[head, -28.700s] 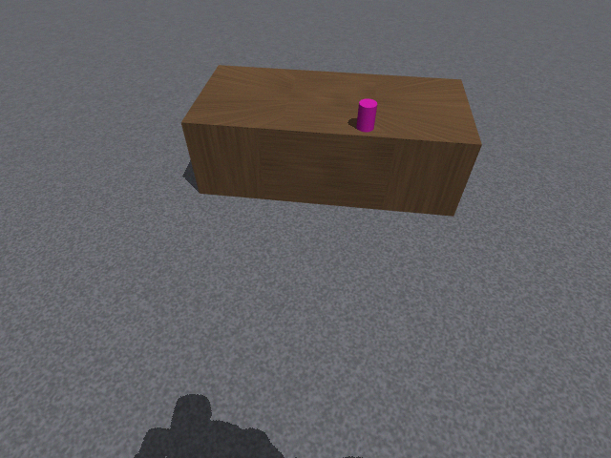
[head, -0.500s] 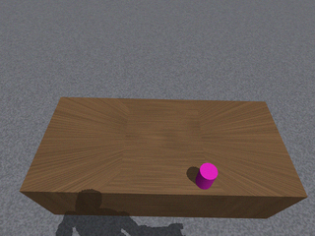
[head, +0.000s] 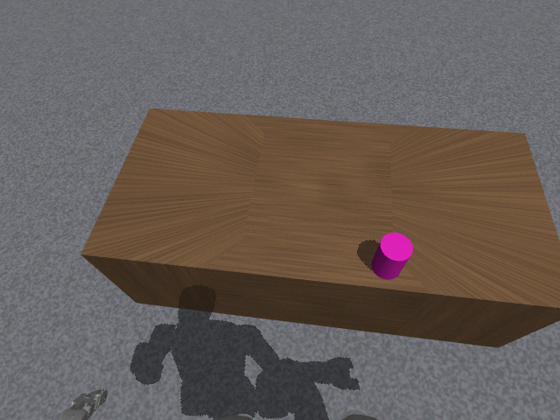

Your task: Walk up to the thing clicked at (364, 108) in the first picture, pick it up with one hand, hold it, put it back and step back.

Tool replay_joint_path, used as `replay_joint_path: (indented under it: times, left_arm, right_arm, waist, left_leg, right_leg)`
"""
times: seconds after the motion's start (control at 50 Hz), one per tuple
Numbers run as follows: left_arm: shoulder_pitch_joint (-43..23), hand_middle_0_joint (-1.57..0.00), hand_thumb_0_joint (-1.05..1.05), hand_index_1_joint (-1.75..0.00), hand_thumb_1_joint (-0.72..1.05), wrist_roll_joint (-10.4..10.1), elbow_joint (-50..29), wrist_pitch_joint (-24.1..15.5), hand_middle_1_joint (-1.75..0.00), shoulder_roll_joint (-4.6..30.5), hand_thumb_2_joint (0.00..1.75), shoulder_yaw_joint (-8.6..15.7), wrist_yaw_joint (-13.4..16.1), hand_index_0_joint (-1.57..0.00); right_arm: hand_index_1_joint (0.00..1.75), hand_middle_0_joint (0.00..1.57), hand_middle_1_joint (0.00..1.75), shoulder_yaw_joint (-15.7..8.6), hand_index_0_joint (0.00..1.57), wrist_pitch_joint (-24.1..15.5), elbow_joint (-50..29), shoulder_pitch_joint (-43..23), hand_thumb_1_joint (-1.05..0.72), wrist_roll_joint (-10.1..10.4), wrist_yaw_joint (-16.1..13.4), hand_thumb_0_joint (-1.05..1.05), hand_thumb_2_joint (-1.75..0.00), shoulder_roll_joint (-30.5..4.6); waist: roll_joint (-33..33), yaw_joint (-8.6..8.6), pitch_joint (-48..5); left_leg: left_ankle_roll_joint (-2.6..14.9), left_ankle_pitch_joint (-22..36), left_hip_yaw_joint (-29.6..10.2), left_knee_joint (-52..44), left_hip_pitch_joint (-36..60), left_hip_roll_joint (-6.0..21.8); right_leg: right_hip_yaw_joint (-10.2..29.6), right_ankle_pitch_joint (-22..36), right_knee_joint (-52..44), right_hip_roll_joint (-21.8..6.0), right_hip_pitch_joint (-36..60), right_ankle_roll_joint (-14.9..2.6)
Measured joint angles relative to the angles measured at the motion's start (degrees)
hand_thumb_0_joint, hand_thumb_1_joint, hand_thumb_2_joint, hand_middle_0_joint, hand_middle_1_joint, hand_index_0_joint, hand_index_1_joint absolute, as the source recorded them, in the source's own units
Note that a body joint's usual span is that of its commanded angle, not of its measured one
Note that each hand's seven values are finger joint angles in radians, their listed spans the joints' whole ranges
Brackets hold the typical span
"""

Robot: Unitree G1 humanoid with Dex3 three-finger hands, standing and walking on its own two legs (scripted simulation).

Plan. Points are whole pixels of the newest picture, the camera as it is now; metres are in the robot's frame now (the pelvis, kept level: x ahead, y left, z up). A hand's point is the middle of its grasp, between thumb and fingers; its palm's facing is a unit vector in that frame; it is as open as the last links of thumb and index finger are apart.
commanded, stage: step back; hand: right
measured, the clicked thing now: (390, 256) +0.50 -0.22 -0.31
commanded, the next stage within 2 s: none
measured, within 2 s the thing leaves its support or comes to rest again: neither
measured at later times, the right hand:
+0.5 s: hand out of the picture -0.02 -0.27 -0.15, palm faces +0.08 +0.93 -0.35, open 7.4 cm
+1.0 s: hand out of the picture -0.20 -0.23 -0.13, palm faces +0.02 +0.91 -0.41, open 7.4 cm
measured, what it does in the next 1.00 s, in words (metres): walks backwards: left foot, then right foot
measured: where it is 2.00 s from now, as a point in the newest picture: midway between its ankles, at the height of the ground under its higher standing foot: outside the picture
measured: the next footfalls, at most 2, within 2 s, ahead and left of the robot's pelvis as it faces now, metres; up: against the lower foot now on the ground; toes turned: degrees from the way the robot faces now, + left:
left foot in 0.04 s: +0.02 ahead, +0.13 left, +0.00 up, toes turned -2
right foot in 0.40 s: -0.10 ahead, -0.11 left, +0.00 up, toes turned -3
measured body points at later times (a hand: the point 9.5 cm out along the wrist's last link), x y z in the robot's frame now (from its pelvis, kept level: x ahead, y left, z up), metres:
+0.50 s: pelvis -0.13 +0.01 +0.00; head -0.08 -0.02 +0.44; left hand -0.03 +0.31 -0.10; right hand -0.03 -0.32 -0.13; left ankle -0.08 +0.14 -0.67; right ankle -0.14 -0.11 -0.72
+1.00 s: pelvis -0.29 +0.05 +0.01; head -0.22 +0.06 +0.45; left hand -0.16 +0.36 -0.12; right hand -0.20 -0.27 -0.10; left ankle -0.23 +0.15 -0.72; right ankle -0.34 -0.09 -0.66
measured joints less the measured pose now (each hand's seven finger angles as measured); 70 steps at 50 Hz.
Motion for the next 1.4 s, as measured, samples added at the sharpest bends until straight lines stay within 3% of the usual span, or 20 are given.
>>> replay_joint_path:
  times: [0.08,0.14,0.22,0.32,0.38,0.42,0.48,0.52,0.58,0.7,0.78,0.84,0.92,1.02,1.08,1.12,1.2,1.28,1.36,1.4]
  left_arm:
    - [-0.78,-0.21,0.00,-0.30,0.90,-0.66,0.02,1.25,-0.30,1.74,0.90,0.26,-0.24,-0.21]
    - [-0.69,-0.21,0.00,-0.30,0.90,-0.64,1.69,2.25,-0.30,1.98,0.90,0.82,0.25,-0.21]
    - [0.70,-0.21,0.00,-0.30,0.90,-1.01,2.05,1.72,-0.29,2.38,0.90,1.38,0.30,-0.21]
    - [2.50,-0.21,0.00,-0.30,0.90,-0.67,2.03,1.06,-0.29,2.11,0.90,1.32,-0.20,-0.21]
    - [3.49,-0.21,0.00,-0.30,0.90,-0.30,2.60,0.28,-0.29,1.99,0.90,1.17,-0.55,-0.21]
    - [3.72,-0.21,0.00,-0.30,0.90,0.38,3.52,-0.31,-0.29,1.01,0.90,1.26,-0.62,-0.21]
    - [4.77,-0.21,0.00,-0.30,0.90,0.81,3.27,-0.35,-0.29,0.24,0.90,0.69,-1.23,-0.21]
    - [5.11,-0.21,0.00,-0.30,0.90,0.82,2.89,-0.19,-0.30,-0.28,0.90,0.46,-1.11,-0.21]
    - [4.44,-0.21,0.01,-0.30,0.90,0.94,1.83,0.17,-0.30,-0.45,0.90,0.47,-0.82,-0.21]
    - [0.78,-0.21,0.01,-0.30,0.90,0.88,-1.79,-0.09,-0.30,0.77,0.90,0.53,0.16,-0.21]
    - [-1.70,-0.21,0.00,-0.30,0.90,0.08,-2.27,0.86,-0.30,2.89,0.90,0.59,0.10,-0.21]
    - [-1.72,-0.21,0.00,-0.30,0.90,-0.16,0.02,2.05,-0.30,3.00,0.90,1.15,0.65,-0.21]
    - [-0.08,-0.21,0.00,-0.30,0.90,-0.82,1.25,1.91,-0.29,2.99,0.90,1.38,0.35,-0.21]
    - [2.23,-0.21,0.00,-0.30,0.90,-0.34,1.69,1.38,-0.29,2.37,0.90,0.92,-0.36,-0.21]
    - [3.14,-0.21,0.00,-0.30,0.90,-0.05,2.60,0.86,-0.29,2.11,0.90,0.62,-0.68,-0.21]
    - [3.35,-0.21,0.00,-0.30,0.90,0.47,3.69,0.30,-0.29,1.13,0.90,0.59,-0.71,-0.21]
    - [5.21,-0.21,0.00,-0.30,0.90,0.80,3.85,0.33,-0.30,0.28,0.90,-0.05,-1.33,-0.21]
    - [5.02,-0.21,0.01,-0.30,0.90,1.19,3.21,0.86,-0.30,0.21,0.90,0.02,-0.72,-0.21]
    - [2.76,-0.21,0.01,-0.30,0.90,1.42,0.72,0.76,-0.30,1.32,0.90,0.21,-0.01,-0.21]
    - [1.29,-0.21,0.01,-0.30,0.90,1.08,-0.47,0.93,-0.30,2.18,0.90,0.22,0.12,-0.21]
  right_arm:
    - [0.30,0.20,0.30,-0.44,0.20,-1.00,-0.70,-0.24,-0.90,-0.69,0.70,0.00,-0.90,1.42]
    - [0.30,0.20,0.30,-0.02,0.20,-1.12,-1.46,-0.07,-0.90,-0.84,1.30,0.00,-0.90,2.27]
    - [0.30,0.20,0.30,0.44,0.20,-0.82,-2.32,-0.43,-0.90,-0.76,0.66,0.00,-0.90,2.91]
    - [0.30,0.20,0.30,0.23,0.20,-1.18,-4.55,-2.24,-0.90,-0.56,0.26,0.00,-0.90,2.30]
    - [0.30,0.20,0.30,0.20,0.20,-0.77,-5.53,-3.18,-0.90,-0.38,0.54,0.00,-0.90,1.57]
    - [0.30,0.20,0.30,-0.11,0.20,-0.20,-5.27,-3.80,-0.90,0.10,0.70,0.00,-0.90,0.64]
    - [0.30,0.20,0.30,-0.74,0.20,1.11,-3.95,-2.81,-0.90,0.60,0.32,0.00,-0.90,0.58]
    - [0.30,0.20,0.30,-0.85,0.20,1.10,-3.42,-1.50,-0.90,1.14,0.23,0.00,-0.90,0.13]
    - [0.30,0.20,0.30,-0.82,0.20,0.52,-2.89,0.98,-0.90,1.18,-0.11,0.00,-0.90,-0.60]
    - [0.30,0.20,0.30,-0.93,0.20,0.74,-1.61,4.07,-0.90,0.21,-0.16,0.00,-0.90,-0.73]
    - [0.30,0.20,0.30,-1.27,0.20,-0.16,-1.10,3.96,-0.90,-0.78,0.55,0.01,-0.90,0.83]
    - [0.30,0.20,0.30,-0.62,0.20,-0.43,-1.33,3.79,-0.90,-1.29,1.45,0.01,-0.90,1.94]
    - [0.30,0.20,0.30,0.06,0.20,-0.60,-1.84,3.08,-0.90,-1.40,0.90,0.01,-0.90,2.88]
    - [0.30,0.20,0.30,-0.04,0.20,-1.13,-4.19,0.42,-0.90,-1.14,0.48,0.01,-0.90,2.30]
    - [0.30,0.20,0.30,0.04,0.20,-0.80,-5.35,-1.32,-0.90,-0.82,0.64,0.00,-0.90,1.54]
    - [0.30,0.20,0.30,-0.10,0.20,-0.23,-5.24,-2.62,-0.90,-0.33,0.74,0.00,-0.90,0.57]
    - [0.30,0.20,0.30,-0.44,0.20,0.95,-3.98,-1.95,-0.90,0.38,0.08,0.00,-0.90,0.75]
    - [0.30,0.20,0.30,-0.48,0.20,0.39,-3.68,0.56,-0.90,0.67,-0.18,0.00,-0.90,0.06]
    - [0.30,0.20,0.30,-0.67,0.20,0.39,-3.14,2.33,-0.90,0.05,-0.26,0.00,-0.90,-0.24]
    - [0.30,0.20,0.30,-0.80,0.20,0.10,-2.86,2.91,-0.90,-0.30,-0.06,0.00,-0.90,-0.18]
  waist:
    - [-3.16,-0.05,0.81]
    - [-2.63,-0.83,-0.16]
    - [-2.72,-0.60,-1.74]
    - [-1.55,-0.18,-1.26]
    - [-0.70,-0.06,-1.39]
    - [1.93,-0.43,-1.11]
    - [1.83,0.03,-2.01]
    - [1.69,0.30,-2.53]
    - [1.84,-0.11,-2.99]
    - [1.04,-1.20,-1.65]
    - [-2.84,-1.37,0.01]
    - [-2.76,-2.34,-0.44]
    - [-2.67,-2.03,-1.91]
    - [-1.72,-0.85,-1.57]
    - [-1.04,-0.24,-1.63]
    - [1.28,-0.16,-1.29]
    - [0.82,0.88,-2.69]
    - [0.31,0.63,-3.78]
    - [-0.12,-0.14,-3.05]
    - [-0.66,-0.63,-2.51]
  left_leg:
    - [0.54,7.25,2.87,-9.04,3.46,0.03]
    - [0.95,8.12,2.45,-9.38,2.79,1.57]
    - [1.21,11.46,3.31,-12.87,2.38,2.85]
    - [0.98,13.60,5.20,-12.75,0.34,4.37]
    - [0.14,13.44,6.32,-9.61,-2.41,5.26]
    - [-0.04,12.89,5.26,-6.50,-4.46,6.91]
    - [0.19,1.30,-0.82,7.17,-8.48,1.33]
    - [0.16,0.64,-3.85,15.94,-9.77,-2.27]
    - [-0.66,0.43,-4.97,20.32,-8.67,-4.09]
    - [-0.94,-1.92,-1.50,4.07,-0.20,-0.76]
    - [0.64,5.90,2.25,-7.83,4.05,-0.81]
    - [1.27,7.30,1.97,-7.67,2.66,0.55]
    - [1.41,11.57,2.37,-11.83,1.63,2.28]
    - [1.31,14.90,4.04,-12.70,-1.35,3.83]
    - [0.54,15.77,5.10,-10.59,-4.42,4.68]
    - [-0.08,16.06,4.46,-8.37,-6.40,6.24]
    - [-0.08,1.97,-1.86,6.81,-10.23,-0.49]
    - [-0.66,0.15,-3.65,16.68,-9.30,-3.86]
    - [-0.99,-1.82,-1.40,7.21,-2.69,-1.39]
    - [-0.58,1.46,0.48,-3.40,1.84,0.26]
  right_leg:
    - [2.08,-2.65,5.05,-0.96,-2.65,0.79]
    - [8.25,-14.39,19.12,5.91,-5.46,0.32]
    - [10.54,-14.21,30.33,9.44,-6.21,0.89]
    - [8.74,-12.99,18.42,6.57,0.19,2.40]
    - [6.85,-6.90,3.26,4.27,5.82,1.83]
    - [5.59,-4.90,-0.96,5.59,7.37,0.83]
    - [6.05,-3.90,0.45,4.65,5.24,0.02]
    - [6.61,-2.16,-0.77,3.75,4.54,0.17]
    - [6.22,-0.02,-2.09,2.74,3.14,0.51]
    - [3.77,2.40,-0.81,0.64,-0.71,1.57]
    - [5.51,1.42,4.24,-1.22,-4.63,2.03]
    - [10.79,-12.21,18.49,5.47,-7.63,0.80]
    - [11.48,-12.81,30.89,9.52,-7.68,0.95]
    - [8.83,-13.22,18.18,6.69,0.74,2.61]
    - [6.77,-8.50,3.41,4.61,6.96,1.85]
    - [5.55,-6.01,-2.82,5.61,9.34,0.98]
    - [6.29,-3.97,-1.05,4.18,6.48,0.26]
    - [5.99,-1.34,-1.87,2.13,4.30,0.59]
    - [4.26,0.26,-0.51,0.56,1.16,1.49]
    - [3.40,0.47,1.54,-0.39,-1.05,2.10]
